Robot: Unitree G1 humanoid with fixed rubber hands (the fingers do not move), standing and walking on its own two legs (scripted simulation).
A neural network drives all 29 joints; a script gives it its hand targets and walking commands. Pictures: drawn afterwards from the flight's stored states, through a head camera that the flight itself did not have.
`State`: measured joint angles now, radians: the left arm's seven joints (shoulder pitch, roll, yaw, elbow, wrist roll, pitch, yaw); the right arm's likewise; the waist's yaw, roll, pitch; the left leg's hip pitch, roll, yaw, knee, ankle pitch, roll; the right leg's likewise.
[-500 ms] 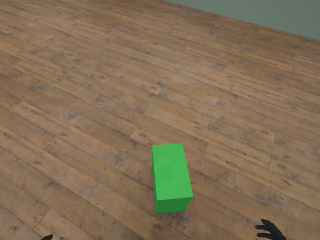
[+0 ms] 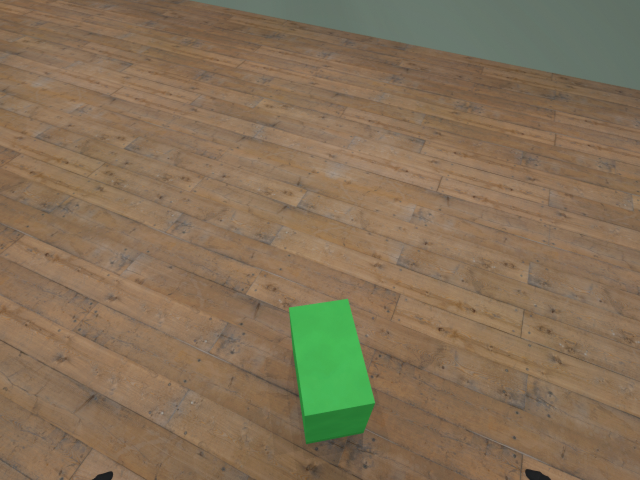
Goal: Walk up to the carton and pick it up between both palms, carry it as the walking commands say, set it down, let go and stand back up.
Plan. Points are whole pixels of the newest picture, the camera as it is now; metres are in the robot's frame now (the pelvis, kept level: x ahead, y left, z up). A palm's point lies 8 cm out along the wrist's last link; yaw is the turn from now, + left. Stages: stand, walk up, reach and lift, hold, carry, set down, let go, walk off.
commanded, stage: walk up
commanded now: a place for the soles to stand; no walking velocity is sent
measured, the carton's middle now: (326, 371) +0.50 -0.04 -0.63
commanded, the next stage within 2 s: none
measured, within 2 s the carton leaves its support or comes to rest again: neither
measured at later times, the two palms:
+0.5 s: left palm out of the picture +0.11 +0.21 -0.14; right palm out of the picture +0.02 -0.43 -0.11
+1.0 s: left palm out of the picture +0.07 +0.22 -0.10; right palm (611, 463) +0.16 -0.39 -0.11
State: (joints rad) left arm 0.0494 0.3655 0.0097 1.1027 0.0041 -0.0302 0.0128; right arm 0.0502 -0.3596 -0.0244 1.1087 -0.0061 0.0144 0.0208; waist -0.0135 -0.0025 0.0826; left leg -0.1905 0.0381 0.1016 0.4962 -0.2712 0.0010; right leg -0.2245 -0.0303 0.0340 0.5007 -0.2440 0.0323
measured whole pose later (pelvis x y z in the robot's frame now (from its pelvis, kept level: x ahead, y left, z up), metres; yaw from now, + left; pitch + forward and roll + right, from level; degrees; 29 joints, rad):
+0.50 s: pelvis -0.01 -0.09 -0.02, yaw +2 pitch -2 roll -1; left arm 0.08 0.37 0.08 0.88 0.02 0.05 -0.04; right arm 0.25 -0.43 -0.05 1.00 -0.02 -0.04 -0.04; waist -0.01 -0.01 0.14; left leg -0.33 0.01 0.03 0.75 -0.43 0.02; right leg -0.34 -0.01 -0.07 0.70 -0.33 -0.02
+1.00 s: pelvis +0.01 -0.11 +0.00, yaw +8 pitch -3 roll -1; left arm 0.07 0.37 0.04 1.03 0.00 -0.02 0.00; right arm 0.09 -0.38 -0.01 1.03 -0.01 -0.01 0.00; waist 0.02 0.02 0.08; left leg -0.21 -0.04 -0.08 0.55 -0.29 0.01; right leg -0.18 -0.03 -0.15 0.52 -0.29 -0.02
